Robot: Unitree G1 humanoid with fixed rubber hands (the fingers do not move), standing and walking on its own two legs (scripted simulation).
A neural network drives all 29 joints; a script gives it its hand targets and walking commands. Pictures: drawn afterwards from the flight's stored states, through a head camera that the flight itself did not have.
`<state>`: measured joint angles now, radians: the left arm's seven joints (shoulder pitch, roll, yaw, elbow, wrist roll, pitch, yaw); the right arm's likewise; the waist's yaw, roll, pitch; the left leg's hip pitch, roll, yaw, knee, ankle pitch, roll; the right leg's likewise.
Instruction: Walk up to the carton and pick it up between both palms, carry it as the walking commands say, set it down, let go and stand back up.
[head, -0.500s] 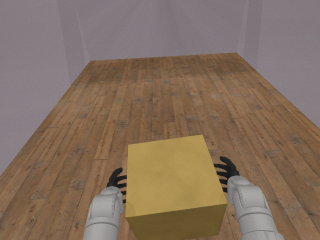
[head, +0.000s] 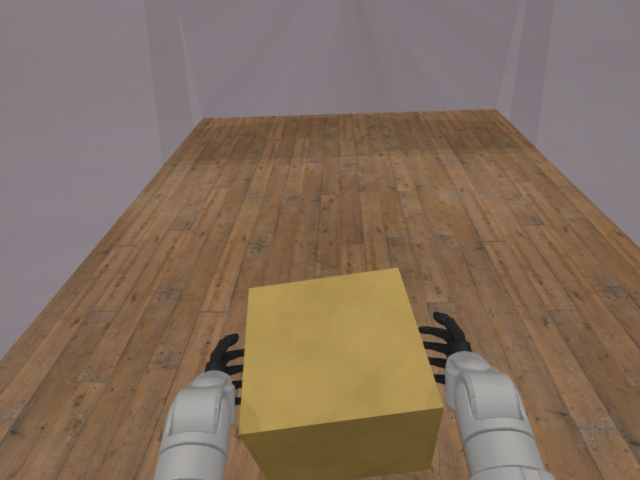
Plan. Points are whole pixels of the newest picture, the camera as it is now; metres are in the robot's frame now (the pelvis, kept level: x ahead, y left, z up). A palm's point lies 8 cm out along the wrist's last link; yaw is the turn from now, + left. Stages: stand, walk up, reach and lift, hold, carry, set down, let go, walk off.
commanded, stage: hold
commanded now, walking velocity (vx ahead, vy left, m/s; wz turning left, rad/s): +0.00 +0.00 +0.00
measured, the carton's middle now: (337, 376) +0.32 +0.00 -0.02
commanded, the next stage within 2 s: carry in 0.72 s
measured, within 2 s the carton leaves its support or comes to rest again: neither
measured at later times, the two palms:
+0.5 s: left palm (214, 395) +0.26 +0.16 +0.03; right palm (458, 369) +0.27 -0.16 +0.05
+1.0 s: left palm (235, 368) +0.28 +0.13 +0.06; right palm (489, 364) +0.26 -0.19 +0.07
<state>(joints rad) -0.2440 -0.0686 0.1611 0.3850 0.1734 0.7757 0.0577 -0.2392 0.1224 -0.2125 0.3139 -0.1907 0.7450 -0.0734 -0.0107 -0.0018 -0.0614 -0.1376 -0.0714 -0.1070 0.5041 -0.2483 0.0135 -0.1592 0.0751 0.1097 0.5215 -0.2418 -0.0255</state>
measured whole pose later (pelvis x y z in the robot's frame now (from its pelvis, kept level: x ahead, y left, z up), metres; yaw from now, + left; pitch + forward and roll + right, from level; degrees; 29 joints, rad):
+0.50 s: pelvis -0.02 -0.02 -0.01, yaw +1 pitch -8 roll +0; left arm -0.33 -0.03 0.18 0.49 0.18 0.77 0.03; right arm -0.28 0.16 -0.25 0.36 -0.20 0.74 -0.11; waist 0.01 -0.02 -0.05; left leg -0.17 -0.06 -0.14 0.57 -0.26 -0.01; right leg -0.17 0.09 0.07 0.57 -0.25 -0.05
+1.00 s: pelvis -0.03 -0.02 -0.02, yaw -3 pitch +0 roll -1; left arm -0.38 -0.03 0.11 0.18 0.09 1.00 0.08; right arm -0.29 0.12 -0.22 0.00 -0.14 0.98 -0.12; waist 0.03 0.02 -0.12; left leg -0.44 0.01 -0.05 0.77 -0.36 -0.02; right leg -0.44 0.08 -0.01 0.69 -0.25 -0.05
